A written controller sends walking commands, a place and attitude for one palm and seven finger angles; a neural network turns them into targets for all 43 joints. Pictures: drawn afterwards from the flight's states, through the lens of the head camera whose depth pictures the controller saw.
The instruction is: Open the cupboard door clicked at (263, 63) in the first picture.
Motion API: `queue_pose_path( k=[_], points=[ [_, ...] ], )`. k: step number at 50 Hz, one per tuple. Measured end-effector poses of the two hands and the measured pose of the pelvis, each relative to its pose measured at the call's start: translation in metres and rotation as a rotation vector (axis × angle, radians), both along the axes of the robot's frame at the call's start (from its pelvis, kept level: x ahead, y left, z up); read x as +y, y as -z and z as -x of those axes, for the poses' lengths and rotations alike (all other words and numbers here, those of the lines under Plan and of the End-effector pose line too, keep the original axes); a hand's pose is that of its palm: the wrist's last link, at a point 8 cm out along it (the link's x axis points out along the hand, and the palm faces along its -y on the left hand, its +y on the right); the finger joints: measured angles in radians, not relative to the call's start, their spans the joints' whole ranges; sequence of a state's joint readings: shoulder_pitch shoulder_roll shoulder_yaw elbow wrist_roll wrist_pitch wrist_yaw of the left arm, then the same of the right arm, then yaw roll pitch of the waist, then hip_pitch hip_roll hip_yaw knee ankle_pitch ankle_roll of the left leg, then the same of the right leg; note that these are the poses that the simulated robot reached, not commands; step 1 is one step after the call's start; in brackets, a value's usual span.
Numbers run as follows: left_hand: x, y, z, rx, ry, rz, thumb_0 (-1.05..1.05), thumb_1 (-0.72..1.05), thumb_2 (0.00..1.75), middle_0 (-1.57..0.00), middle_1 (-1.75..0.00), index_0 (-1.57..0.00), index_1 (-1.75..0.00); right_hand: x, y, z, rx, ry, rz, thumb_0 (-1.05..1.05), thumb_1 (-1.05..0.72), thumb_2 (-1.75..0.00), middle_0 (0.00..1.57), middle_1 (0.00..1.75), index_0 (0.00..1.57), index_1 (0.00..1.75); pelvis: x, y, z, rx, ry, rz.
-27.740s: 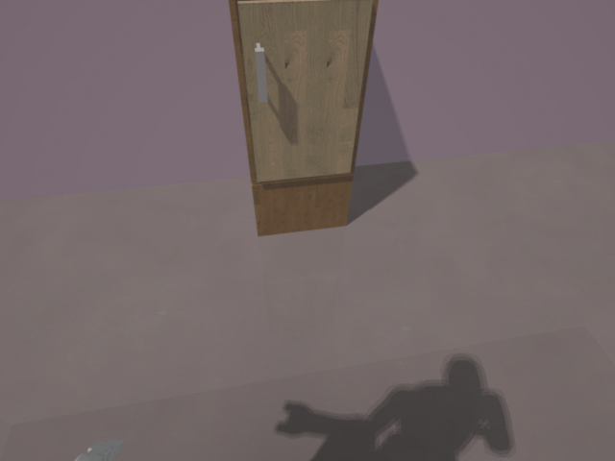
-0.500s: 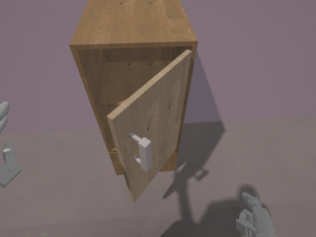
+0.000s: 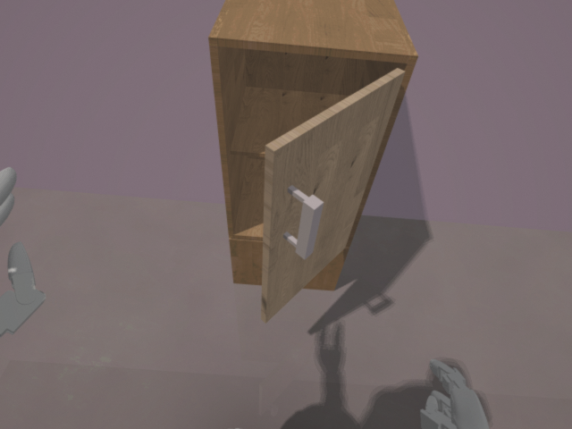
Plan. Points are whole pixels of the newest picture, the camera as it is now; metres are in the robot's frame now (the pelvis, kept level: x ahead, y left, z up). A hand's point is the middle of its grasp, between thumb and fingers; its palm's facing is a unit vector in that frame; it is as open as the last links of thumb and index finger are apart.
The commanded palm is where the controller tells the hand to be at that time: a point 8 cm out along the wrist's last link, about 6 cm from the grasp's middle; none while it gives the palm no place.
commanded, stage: step back with the hand held close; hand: left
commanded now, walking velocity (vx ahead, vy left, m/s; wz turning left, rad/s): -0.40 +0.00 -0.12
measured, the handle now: (299, 222) +0.46 +0.02 -0.01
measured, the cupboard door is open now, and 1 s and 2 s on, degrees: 49 49 49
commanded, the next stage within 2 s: stop stepping back and stand still in 0.12 s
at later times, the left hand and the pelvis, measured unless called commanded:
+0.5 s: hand out of the picture +0.05 +0.23 +0.19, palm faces +0.26 -0.82 -0.51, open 7.4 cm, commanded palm +0.02 +0.28 +0.19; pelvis -0.16 +0.00 -0.01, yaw -8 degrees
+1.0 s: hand out of the picture -0.02 +0.23 +0.20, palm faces +0.38 -0.77 -0.51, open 7.4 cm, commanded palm -0.06 +0.26 +0.19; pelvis -0.24 -0.02 +0.01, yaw -8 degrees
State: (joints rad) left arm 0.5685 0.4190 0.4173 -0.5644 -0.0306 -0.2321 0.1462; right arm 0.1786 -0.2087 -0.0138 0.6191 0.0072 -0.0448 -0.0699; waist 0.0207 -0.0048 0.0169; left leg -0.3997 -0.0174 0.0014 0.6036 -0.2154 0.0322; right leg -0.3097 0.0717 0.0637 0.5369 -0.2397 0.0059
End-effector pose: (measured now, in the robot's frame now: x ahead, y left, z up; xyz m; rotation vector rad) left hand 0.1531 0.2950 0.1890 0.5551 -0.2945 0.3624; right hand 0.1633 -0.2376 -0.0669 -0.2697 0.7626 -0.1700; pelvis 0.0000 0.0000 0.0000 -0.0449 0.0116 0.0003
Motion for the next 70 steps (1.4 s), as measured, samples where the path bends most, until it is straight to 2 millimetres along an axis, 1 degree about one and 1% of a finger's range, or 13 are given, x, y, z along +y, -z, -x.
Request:
queue_pose_path(
  k=[6,12,21,25,28,32,35,38,42,46,52,60,70],
  points=[
    [0.02,0.0,0.015,0.011,0.013,-0.01,0.02,0.88,0.9,-0.22,-0.3,-0.22,-0.3,0.016,-0.019,0.022,-0.079,-0.013,0.017,0.02,-0.9,-0.9,0.2,0.3,0.2,0.29,0.012,-0.005,0.042,-0.009,0.034,0.012],
    [0.015,-0.005,0.046,-0.009,0.058,0.02,0.02,0.89,0.9,-0.21,-0.3,-0.21,-0.3,0.027,-0.026,0.064,-0.096,-0.011,-0.012,0.01,-0.9,-0.9,0.2,0.3,0.2,0.3,0.014,-0.01,0.08,0.037,0.086,0.042],
    [-0.021,-0.003,0.11,0.009,0.176,-0.053,0.02,0.89,0.9,-0.21,-0.3,-0.21,-0.3,0.014,0.003,0.152,-0.071,0.0,-0.034,0.01,-0.9,-0.9,0.21,0.3,0.2,0.3,0.003,0.01,0.159,0.075,0.129,-0.028],
    [-0.024,-0.02,0.136,-0.04,0.21,-0.087,0.02,0.88,0.9,-0.22,-0.3,-0.22,-0.3,0.003,0.016,0.209,0.038,0.088,-0.037,0.01,-0.9,-0.9,0.21,0.3,0.2,0.3,0.003,0.009,0.16,0.021,0.147,-0.016],
    [-0.012,-0.024,0.139,-0.143,0.158,-0.071,0.02,0.88,0.9,-0.22,-0.3,-0.22,-0.3,-0.008,0.021,0.24,0.048,0.163,-0.011,0.02,-0.9,-0.9,0.21,0.3,0.2,0.3,0.005,0.013,0.156,-0.006,0.169,-0.036],
    [0.0,-0.011,0.119,-0.133,0.075,0.039,0.01,0.88,0.9,-0.21,-0.3,-0.22,-0.3,-0.016,0.024,0.271,0.011,0.224,-0.003,0.02,-0.9,-0.9,0.2,0.3,0.2,0.29,0.011,0.011,0.18,-0.053,0.167,-0.046],
    [-0.01,-0.001,0.117,-0.046,0.093,0.053,0.02,0.89,0.9,-0.21,-0.3,-0.21,-0.3,-0.017,0.019,0.292,-0.008,0.241,-0.03,0.02,-0.9,-0.9,0.2,0.3,0.2,0.29,0.006,0.005,0.199,-0.073,0.162,-0.05],
    [-0.033,0.004,0.14,0.033,0.162,0.012,0.02,0.89,0.9,-0.21,-0.3,-0.21,-0.3,-0.02,0.015,0.309,-0.03,0.251,-0.054,0.02,-0.9,-0.9,0.2,0.3,0.2,0.29,-0.002,0.003,0.214,-0.074,0.161,-0.055],
    [-0.058,-0.002,0.189,0.054,0.245,-0.077,0.02,0.89,0.9,-0.21,-0.3,-0.21,-0.3,-0.031,0.024,0.322,0.006,0.219,-0.048,0.02,-0.9,-0.9,0.2,0.3,0.2,0.29,-0.01,0.009,0.233,-0.065,0.17,-0.075],
    [-0.051,-0.023,0.212,-0.011,0.188,-0.109,0.02,0.88,0.9,-0.22,-0.3,-0.22,-0.3,-0.039,0.019,0.329,0.06,0.199,-0.038,0.02,-0.9,-0.9,0.2,0.3,0.2,0.29,-0.016,-0.004,0.239,-0.034,0.166,-0.084],
    [-0.021,-0.025,0.211,0.003,0.0,-0.043,0.01,0.88,0.9,-0.22,-0.3,-0.22,-0.3,-0.046,0.011,0.32,0.0,0.192,-0.04,0.02,-0.9,-0.9,0.2,0.3,0.2,0.29,-0.013,-0.017,0.245,-0.01,0.14,-0.106],
    [-0.025,0.009,0.212,0.088,0.027,0.065,0.02,0.89,0.9,-0.21,-0.3,-0.21,-0.3,-0.034,-0.002,0.301,-0.042,0.137,0.004,0.02,-0.9,-0.9,0.2,0.3,0.2,0.29,0.0,-0.013,0.246,-0.001,0.128,-0.074],
    [-0.016,-0.026,0.203,-0.04,0.063,-0.072,0.02,0.88,0.9,-0.22,-0.3,-0.22,-0.3,0.002,0.007,0.274,-0.078,0.09,-0.092,0.02,-0.9,-0.9,0.2,0.3,0.2,0.29,0.004,-0.004,0.24,-0.029,0.122,-0.051]
  ],
)
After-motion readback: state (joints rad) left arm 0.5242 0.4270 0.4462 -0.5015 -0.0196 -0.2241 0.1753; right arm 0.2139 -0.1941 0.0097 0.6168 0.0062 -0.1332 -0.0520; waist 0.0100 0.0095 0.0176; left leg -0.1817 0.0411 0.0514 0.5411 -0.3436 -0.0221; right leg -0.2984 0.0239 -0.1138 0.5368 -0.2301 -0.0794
